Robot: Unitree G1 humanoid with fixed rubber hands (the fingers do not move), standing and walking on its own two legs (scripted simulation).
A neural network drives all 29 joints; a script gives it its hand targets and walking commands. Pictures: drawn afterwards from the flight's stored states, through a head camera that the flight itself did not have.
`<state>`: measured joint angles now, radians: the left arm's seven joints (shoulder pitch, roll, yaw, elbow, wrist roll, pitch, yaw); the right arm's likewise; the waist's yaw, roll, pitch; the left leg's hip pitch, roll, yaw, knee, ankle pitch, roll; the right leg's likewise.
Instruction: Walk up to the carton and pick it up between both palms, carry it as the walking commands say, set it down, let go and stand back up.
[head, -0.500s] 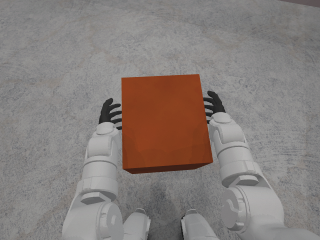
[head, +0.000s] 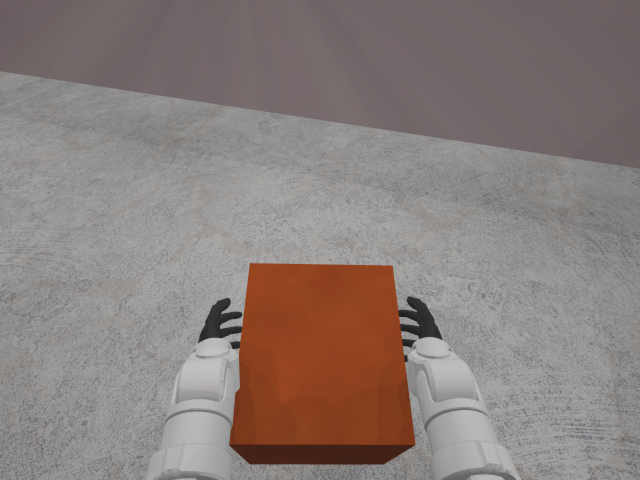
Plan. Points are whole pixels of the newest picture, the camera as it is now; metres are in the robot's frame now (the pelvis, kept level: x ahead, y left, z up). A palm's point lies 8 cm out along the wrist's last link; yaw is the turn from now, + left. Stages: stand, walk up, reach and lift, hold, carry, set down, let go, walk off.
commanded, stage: reach and lift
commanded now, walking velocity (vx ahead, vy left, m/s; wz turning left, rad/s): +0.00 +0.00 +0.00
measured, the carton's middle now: (319, 367) +0.31 +0.03 -0.06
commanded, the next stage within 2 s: hold in 1.36 s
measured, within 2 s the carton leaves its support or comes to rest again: neither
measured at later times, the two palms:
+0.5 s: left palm (222, 338) +0.28 +0.15 +0.06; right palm (448, 345) +0.29 -0.13 +0.06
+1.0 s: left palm (226, 337) +0.29 +0.15 +0.05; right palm (448, 350) +0.29 -0.13 +0.05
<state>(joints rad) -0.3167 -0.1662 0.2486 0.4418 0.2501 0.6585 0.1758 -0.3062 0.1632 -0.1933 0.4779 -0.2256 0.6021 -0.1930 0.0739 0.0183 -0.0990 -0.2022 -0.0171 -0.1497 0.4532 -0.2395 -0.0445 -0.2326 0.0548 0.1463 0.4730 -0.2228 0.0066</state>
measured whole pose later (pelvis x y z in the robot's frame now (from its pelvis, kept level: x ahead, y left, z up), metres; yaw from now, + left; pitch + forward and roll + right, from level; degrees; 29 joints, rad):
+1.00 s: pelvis +0.00 +0.01 +0.00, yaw +1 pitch -6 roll +0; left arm -0.36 -0.18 0.25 0.48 0.29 0.75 0.17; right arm -0.32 0.17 -0.23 0.44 -0.27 0.73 -0.18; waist -0.01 0.01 -0.09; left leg -0.08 -0.03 -0.15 0.41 -0.23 -0.03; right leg -0.11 0.03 0.13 0.43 -0.22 0.02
